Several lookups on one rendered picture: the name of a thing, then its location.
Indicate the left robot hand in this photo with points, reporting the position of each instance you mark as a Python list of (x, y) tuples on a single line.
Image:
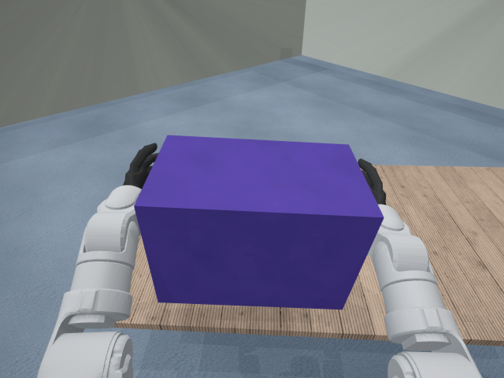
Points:
[(140, 166)]

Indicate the right robot upper arm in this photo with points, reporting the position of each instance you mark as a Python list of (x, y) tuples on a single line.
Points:
[(409, 364)]

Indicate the right robot forearm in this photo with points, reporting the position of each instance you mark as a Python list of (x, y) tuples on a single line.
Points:
[(416, 316)]

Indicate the left robot upper arm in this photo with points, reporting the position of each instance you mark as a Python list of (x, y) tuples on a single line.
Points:
[(90, 355)]

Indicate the right robot hand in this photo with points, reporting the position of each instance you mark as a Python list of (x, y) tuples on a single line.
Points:
[(373, 181)]

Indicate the table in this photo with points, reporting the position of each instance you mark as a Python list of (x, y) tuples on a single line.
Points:
[(456, 211)]

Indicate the left robot forearm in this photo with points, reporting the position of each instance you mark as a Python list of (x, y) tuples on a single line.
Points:
[(99, 295)]

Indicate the carton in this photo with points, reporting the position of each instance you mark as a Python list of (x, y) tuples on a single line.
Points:
[(248, 222)]

